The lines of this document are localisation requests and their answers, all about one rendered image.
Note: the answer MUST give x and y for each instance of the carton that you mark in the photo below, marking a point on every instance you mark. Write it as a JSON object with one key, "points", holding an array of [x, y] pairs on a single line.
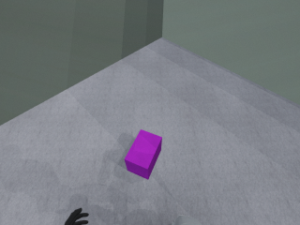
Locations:
{"points": [[143, 154]]}

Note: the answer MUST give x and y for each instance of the robot right thigh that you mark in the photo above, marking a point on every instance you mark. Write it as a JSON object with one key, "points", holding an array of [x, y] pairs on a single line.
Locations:
{"points": [[185, 220]]}

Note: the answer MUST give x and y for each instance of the robot left hand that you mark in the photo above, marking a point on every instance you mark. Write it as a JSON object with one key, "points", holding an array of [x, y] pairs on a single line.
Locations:
{"points": [[76, 215]]}

